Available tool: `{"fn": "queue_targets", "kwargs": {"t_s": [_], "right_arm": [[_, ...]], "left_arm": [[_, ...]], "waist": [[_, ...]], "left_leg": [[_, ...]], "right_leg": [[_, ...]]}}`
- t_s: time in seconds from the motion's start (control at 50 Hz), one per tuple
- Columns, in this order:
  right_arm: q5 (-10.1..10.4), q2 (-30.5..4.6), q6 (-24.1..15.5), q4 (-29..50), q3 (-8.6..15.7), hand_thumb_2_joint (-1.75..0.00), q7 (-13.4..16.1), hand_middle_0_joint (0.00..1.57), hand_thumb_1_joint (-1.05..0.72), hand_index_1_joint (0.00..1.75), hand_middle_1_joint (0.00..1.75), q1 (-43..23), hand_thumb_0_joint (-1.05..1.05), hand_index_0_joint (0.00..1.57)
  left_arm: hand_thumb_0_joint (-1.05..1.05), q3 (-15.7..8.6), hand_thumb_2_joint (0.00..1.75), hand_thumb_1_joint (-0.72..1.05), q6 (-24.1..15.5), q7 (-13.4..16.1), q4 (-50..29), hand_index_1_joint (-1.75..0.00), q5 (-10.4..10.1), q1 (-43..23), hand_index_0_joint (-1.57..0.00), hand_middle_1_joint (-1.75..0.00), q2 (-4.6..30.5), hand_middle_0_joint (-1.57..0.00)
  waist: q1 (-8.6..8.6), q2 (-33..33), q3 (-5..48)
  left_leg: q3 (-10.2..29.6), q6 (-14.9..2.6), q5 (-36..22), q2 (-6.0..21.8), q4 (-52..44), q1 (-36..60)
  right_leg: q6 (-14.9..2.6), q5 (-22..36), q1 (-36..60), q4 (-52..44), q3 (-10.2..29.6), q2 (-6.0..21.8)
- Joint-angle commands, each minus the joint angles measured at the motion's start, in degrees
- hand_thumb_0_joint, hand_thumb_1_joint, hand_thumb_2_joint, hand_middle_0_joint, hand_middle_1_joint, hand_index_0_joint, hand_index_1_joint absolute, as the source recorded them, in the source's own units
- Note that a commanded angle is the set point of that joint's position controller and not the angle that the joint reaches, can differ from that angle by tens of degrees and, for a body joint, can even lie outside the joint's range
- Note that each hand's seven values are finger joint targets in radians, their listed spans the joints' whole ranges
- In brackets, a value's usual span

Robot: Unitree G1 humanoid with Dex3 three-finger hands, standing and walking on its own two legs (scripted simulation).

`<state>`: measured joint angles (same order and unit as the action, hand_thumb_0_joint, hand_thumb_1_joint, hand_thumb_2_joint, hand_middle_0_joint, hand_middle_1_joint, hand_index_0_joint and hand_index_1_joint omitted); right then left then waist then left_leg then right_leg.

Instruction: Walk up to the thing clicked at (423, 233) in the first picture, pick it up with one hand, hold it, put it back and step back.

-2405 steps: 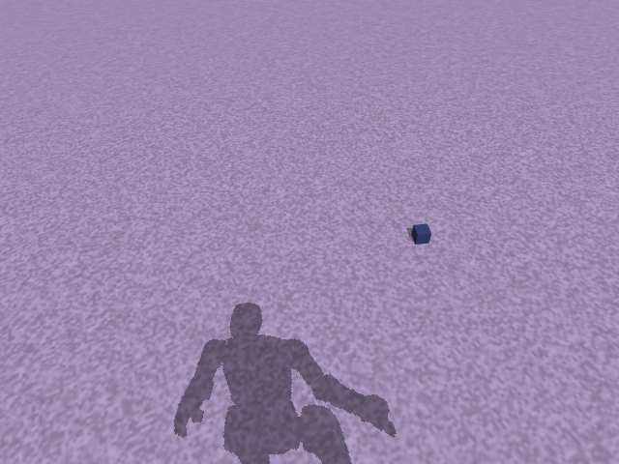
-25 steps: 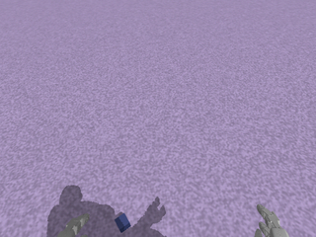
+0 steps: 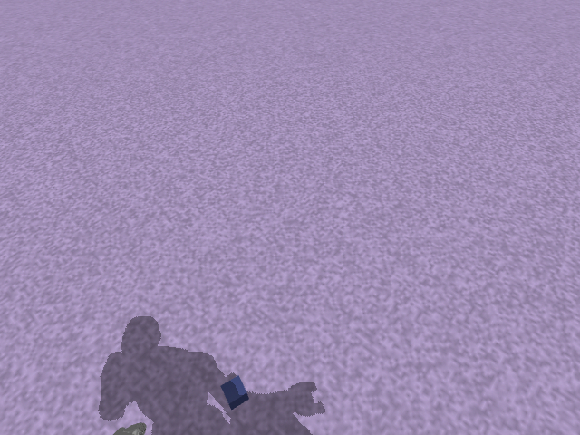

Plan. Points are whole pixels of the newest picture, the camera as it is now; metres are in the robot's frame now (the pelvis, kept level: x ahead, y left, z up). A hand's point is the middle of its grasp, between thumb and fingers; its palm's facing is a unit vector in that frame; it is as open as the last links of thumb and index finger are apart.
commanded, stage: stand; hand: left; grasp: from above
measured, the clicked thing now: (235, 392) +0.42 +0.23 -0.72
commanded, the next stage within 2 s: none
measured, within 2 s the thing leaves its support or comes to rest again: neither
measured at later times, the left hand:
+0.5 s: hand out of the picture +0.03 +0.24 -0.13, palm faces +0.05 -0.94 -0.33, open 7.4 cm
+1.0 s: hand out of the picture +0.04 +0.24 -0.13, palm faces +0.03 -0.94 -0.34, open 7.4 cm
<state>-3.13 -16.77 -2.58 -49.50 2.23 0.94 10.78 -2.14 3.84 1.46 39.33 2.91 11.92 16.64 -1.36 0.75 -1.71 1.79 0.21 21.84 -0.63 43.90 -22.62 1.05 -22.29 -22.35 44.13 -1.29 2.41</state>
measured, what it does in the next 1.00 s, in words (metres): stands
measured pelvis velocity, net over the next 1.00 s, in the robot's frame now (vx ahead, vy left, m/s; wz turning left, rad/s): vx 0.00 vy -0.01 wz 0.02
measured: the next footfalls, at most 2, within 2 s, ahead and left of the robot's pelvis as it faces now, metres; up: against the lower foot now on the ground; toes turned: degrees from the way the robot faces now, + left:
none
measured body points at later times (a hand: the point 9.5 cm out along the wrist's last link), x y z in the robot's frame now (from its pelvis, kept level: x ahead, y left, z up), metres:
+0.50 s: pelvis +0.00 +0.00 +0.03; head -0.01 -0.01 +0.48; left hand +0.03 +0.29 -0.10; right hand +0.07 -0.28 -0.11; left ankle +0.01 +0.12 -0.71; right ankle +0.01 -0.13 -0.71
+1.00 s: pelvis +0.00 -0.01 +0.04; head +0.00 -0.01 +0.49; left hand +0.04 +0.29 -0.10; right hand +0.06 -0.29 -0.11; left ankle +0.01 +0.12 -0.71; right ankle +0.01 -0.13 -0.71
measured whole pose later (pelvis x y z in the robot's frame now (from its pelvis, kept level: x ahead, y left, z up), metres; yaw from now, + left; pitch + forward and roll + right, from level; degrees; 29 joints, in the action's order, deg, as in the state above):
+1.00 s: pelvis +0.00 -0.01 +0.04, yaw +1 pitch -4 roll +0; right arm -1.0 -18.1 0.1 -65.4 0.9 0.9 8.6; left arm -1.8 -0.1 0.7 67.1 1.5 7.7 17.8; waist -0.6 -0.8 -3.9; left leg 3.1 1.0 10.3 0.3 20.9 -7.1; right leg 0.7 -10.5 -5.9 20.0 -3.0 1.5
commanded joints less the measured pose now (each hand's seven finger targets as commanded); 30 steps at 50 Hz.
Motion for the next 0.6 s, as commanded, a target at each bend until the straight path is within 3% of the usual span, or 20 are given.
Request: {"fn": "queue_targets", "kwargs": {"t_s": [0.0,0.06,0.18,0.28,0.38,0.52,0.58], "right_arm": [[0.2,-9.1,-1.0,2.4,2.5,-0.9,0.4,0.2,-0.9,0.3,0.3,-2.9,0.0,0.2],[0.5,-9.3,-0.3,-0.2,2.3,-0.9,0.8,0.2,-0.9,0.3,0.3,-2.6,0.0,0.2],[1.3,-9.8,0.9,-5.0,2.0,-0.9,1.1,0.2,-0.9,0.3,0.3,-2.4,0.0,0.2],[1.5,-10.3,1.2,-7.8,1.9,-0.9,1.1,0.2,-0.9,0.3,0.3,-3.2,0.0,0.2],[1.7,-10.4,1.4,-9.5,1.6,-0.9,1.0,0.2,-0.9,0.3,0.3,-3.2,0.0,0.2],[1.6,-10.5,1.8,-11.1,1.3,-0.9,0.8,0.2,-0.9,0.3,0.3,-3.9,0.0,0.2],[1.7,-11.0,1.7,-11.2,1.3,-0.9,0.7,0.2,-0.9,0.3,0.3,-4.5,0.0,0.2]], "left_arm": [[0.0,-3.0,0.9,0.9,-4.0,0.8,2.0,-0.3,-0.2,-1.5,-0.2,-0.3,7.4,-0.2],[0.0,-2.9,0.9,0.9,-4.4,0.9,6.7,-0.3,-0.5,-2.3,-0.2,-0.3,8.3,-0.2],[0.0,-2.4,0.9,0.9,-4.6,1.1,14.2,-0.3,-1.0,-2.8,-0.2,-0.3,9.4,-0.2],[0.0,-1.9,0.9,0.9,-4.6,1.0,18.7,-0.3,-1.1,-2.6,-0.2,-0.3,9.9,-0.2],[0.0,-1.9,0.9,0.9,-4.9,1.0,21.0,-0.3,-1.1,-3.9,-0.2,-0.3,10.7,-0.2],[0.0,-1.9,0.9,0.9,-4.7,0.8,23.3,-0.3,-1.2,-4.4,-0.2,-0.3,11.4,-0.2],[0.0,-1.9,0.9,0.9,-4.9,0.7,23.8,-0.3,-1.2,-4.8,-0.2,-0.3,11.4,-0.2]], "waist": [[-0.85,-3.9,6.2],[0.0,-1.8,4.3],[0.74,-1.1,2.5],[0.27,-1.7,0.3],[0.58,-0.9,-0.1],[0.38,-1.2,-2.2],[0.38,-1.4,-1.1]], "left_leg": [[7.2,-3.64,-15.8,4.9,-13.5,5.2],[5.9,-2.98,-17.2,4.3,-15.3,7.4],[5.5,-2.3,-15.3,4.6,-20.1,11.3],[6.0,-1.95,-12.6,5.2,-23.9,11.4],[6.0,-1.74,-14.3,5.5,-25.4,13.0],[6.1,-1.47,-9.1,5.5,-27.4,12.0],[6.2,-1.69,-10.0,5.7,-27.2,12.1]], "right_leg": [[-2.0,11.8,8.2,-10.4,2.9,1.6],[-2.47,14.5,9.8,-14.6,3.8,2.6],[-2.02,13.8,13.4,-21.3,4.3,3.7],[-1.53,12.4,15.6,-24.1,3.8,3.7],[-1.39,13.2,16.3,-26.2,3.8,4.2],[-1.19,8.8,15.7,-28.0,3.7,3.9],[-1.28,9.9,16.6,-28.6,4.0,4.3]]}}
